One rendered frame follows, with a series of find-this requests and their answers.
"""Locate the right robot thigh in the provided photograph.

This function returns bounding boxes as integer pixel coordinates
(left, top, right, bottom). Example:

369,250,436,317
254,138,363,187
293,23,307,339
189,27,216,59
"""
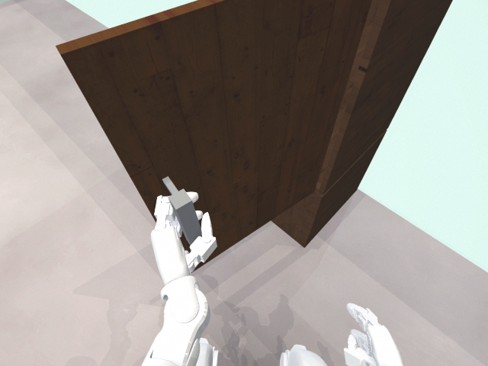
280,348,328,366

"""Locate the left robot forearm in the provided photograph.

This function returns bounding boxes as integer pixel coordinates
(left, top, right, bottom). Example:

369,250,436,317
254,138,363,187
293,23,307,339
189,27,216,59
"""
141,276,210,366

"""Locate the robot thigh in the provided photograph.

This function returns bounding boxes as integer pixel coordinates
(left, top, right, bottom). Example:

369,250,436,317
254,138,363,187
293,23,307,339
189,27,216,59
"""
280,348,328,366
196,342,219,366

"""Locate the robot left hand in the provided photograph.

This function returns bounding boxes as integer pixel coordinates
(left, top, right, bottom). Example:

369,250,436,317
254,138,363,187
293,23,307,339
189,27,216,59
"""
151,192,217,286

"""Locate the cupboard door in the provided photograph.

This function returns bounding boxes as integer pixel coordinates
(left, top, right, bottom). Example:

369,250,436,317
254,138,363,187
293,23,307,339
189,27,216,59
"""
56,0,372,271

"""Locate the robot right hand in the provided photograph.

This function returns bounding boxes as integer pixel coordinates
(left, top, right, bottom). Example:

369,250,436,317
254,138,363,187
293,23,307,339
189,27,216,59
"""
344,303,403,366

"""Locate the handle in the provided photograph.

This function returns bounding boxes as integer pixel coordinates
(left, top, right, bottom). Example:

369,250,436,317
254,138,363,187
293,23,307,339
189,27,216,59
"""
163,177,202,245

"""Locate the left robot thigh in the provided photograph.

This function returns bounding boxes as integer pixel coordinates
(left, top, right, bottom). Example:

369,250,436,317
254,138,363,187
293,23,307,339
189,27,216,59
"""
196,342,219,366

